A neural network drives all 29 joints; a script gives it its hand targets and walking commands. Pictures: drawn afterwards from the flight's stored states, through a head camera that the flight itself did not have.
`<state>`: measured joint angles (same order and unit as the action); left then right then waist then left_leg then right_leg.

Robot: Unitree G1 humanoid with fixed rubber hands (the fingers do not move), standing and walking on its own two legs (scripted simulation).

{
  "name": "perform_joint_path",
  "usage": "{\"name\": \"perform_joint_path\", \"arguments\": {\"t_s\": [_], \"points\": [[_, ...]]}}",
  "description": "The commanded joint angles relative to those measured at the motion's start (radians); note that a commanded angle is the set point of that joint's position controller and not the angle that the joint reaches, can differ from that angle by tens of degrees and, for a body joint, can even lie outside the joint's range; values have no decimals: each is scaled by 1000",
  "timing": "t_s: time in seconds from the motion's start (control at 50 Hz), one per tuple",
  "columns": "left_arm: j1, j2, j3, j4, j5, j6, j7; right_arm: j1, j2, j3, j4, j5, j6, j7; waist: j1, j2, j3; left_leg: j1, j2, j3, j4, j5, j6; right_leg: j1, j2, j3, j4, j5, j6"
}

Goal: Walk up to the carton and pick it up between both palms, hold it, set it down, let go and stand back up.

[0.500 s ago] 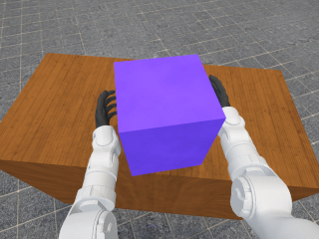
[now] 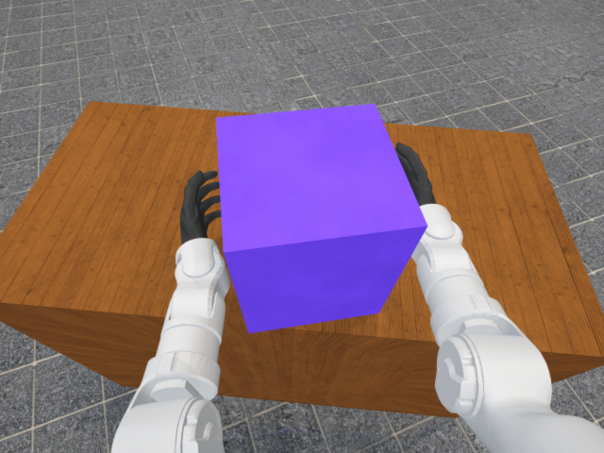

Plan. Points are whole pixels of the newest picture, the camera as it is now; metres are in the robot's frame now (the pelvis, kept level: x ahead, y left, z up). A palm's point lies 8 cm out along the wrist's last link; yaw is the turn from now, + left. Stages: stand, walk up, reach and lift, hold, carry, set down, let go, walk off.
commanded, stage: reach and lift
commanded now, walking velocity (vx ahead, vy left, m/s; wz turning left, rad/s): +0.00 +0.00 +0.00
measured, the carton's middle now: (307, 227) +0.41 +0.02 +0.04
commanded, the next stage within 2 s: none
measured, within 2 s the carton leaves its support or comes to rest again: leaves its support in 0.12 s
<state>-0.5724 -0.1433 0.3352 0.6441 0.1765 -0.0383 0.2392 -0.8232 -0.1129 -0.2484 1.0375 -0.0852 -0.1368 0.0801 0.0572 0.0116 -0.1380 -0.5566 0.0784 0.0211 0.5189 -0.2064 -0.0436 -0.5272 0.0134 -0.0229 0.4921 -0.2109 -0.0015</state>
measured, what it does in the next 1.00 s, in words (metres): stands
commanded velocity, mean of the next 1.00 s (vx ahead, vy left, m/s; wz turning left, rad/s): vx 0.00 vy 0.00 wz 0.00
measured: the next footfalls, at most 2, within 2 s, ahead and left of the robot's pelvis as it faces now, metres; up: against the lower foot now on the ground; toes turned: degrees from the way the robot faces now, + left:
none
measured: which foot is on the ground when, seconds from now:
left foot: down 0.00-1.00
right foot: down 0.00-1.00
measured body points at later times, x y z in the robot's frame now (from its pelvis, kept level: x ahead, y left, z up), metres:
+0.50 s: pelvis -0.01 +0.00 +0.00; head +0.02 +0.00 +0.45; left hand +0.38 +0.17 +0.09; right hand +0.43 -0.13 +0.10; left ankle +0.01 +0.14 -0.73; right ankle +0.01 -0.12 -0.73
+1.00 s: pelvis -0.02 +0.00 +0.00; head -0.02 +0.00 +0.45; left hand +0.36 +0.17 +0.09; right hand +0.41 -0.13 +0.10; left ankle +0.01 +0.15 -0.73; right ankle +0.01 -0.12 -0.73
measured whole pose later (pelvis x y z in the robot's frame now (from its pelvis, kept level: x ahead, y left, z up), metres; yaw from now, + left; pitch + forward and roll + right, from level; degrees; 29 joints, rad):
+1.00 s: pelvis -0.02 +0.00 +0.00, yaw +0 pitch +13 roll -1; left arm -0.57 -0.12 0.32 0.64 0.13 0.15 0.21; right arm -0.79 -0.11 -0.19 1.08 -0.06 -0.06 0.01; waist 0.06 0.01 -0.26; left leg -0.56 0.08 0.02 0.52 -0.18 -0.04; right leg -0.52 0.01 -0.02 0.48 -0.18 0.00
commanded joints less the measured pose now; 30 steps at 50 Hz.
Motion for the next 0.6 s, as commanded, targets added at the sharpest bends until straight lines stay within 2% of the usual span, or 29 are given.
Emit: {"name": "perform_joint_path", "arguments": {"t_s": [0.0,0.02,0.04,0.06,0.1,0.12,0.14,0.2,0.22,0.24,0.26,0.28,0.3,0.34,0.44,0.46,0.48,0.5,0.52,0.58], "points": [[-770,-606,-508,-79,-24,-100,-140,-641,678,362,-214,-42,-188,35,40,-26,-912,408,-67,57,-33,605,-37,401,43,-47,-38,745,28],[-758,-613,-518,-88,-28,-98,-138,-636,679,373,-219,-40,-195,35,45,-25,-911,413,-66,56,-31,623,-37,408,40,-50,-38,771,26],[-759,-615,-529,-84,-30,-97,-136,-641,668,375,-215,-45,-203,34,33,-23,-924,421,-65,52,-33,618,-38,397,46,-56,-42,757,24],[-740,-607,-530,-88,-31,-97,-137,-642,670,390,-222,-39,-203,33,46,-27,-925,422,-66,53,-30,622,-36,396,45,-52,-38,762,27],[-762,-609,-533,-91,-32,-98,-131,-656,658,380,-215,-44,-209,35,46,-15,-929,423,-66,55,-33,611,-39,383,51,-60,-50,713,19],[-772,-601,-533,-96,-35,-98,-130,-665,652,384,-219,-40,-213,32,42,-20,-920,430,-65,52,-34,610,-39,385,48,-57,-51,728,20],[-764,-598,-536,-93,-37,-98,-131,-666,652,393,-233,-40,-216,32,50,-21,-932,439,-65,50,-29,620,-38,379,51,-61,-48,713,21],[-775,-590,-541,-77,-42,-90,-128,-707,605,377,-220,-52,-222,33,39,-30,-929,453,-60,45,-32,592,-37,340,59,-71,-64,641,11],[-780,-592,-548,-97,-44,-90,-127,-709,611,388,-229,-44,-225,35,52,-12,-933,454,-62,49,-31,597,-38,339,59,-68,-62,640,9],[-793,-593,-550,-103,-44,-87,-126,-719,600,390,-230,-40,-226,34,43,-13,-926,476,-60,42,-32,611,-39,341,61,-71,-66,641,8],[-800,-596,-556,-103,-49,-86,-123,-733,600,394,-230,-39,-227,36,50,-7,-942,471,-57,43,-28,593,-41,321,65,-73,-70,600,4],[-811,-592,-557,-84,-50,-77,-124,-748,587,373,-221,-38,-218,37,43,-9,-934,483,-55,38,-31,582,-41,307,67,-78,-80,562,0],[-805,-595,-566,-86,-56,-74,-123,-746,582,372,-214,-49,-220,36,36,-22,-933,486,-56,37,-33,584,-40,310,68,-80,-79,575,0],[-837,-574,-549,-80,-50,-63,-124,-757,568,348,-215,-51,-210,38,32,-17,-914,490,-55,40,-36,554,-36,296,65,-80,-92,522,0],[-859,-558,-527,-75,-54,-42,-131,-803,560,355,-200,-32,-201,44,42,-35,-866,479,-60,45,-48,504,-27,320,63,-70,-96,504,5],[-894,-567,-544,-73,-64,-34,-129,-811,550,331,-181,-39,-195,45,18,-27,-853,481,-60,41,-56,485,-30,305,66,-80,-104,461,3],[-902,-571,-536,-78,-67,-27,-128,-825,552,331,-175,-29,-189,50,29,-26,-847,492,-59,42,-52,484,-28,295,67,-81,-108,445,1],[-926,-570,-534,-91,-73,-25,-127,-821,551,322,-161,-43,-185,51,26,-45,-851,487,-59,45,-58,465,-27,298,68,-81,-111,439,1],[-926,-567,-533,-76,-71,-17,-130,-818,556,323,-163,-37,-179,51,28,-29,-843,476,-62,47,-63,443,-24,305,61,-75,-113,433,-1],[-921,-569,-538,-59,-76,8,-135,-861,553,325,-178,-23,-168,54,27,-42,-822,463,-64,46,-67,417,-17,309,64,-76,-113,423,1]]}}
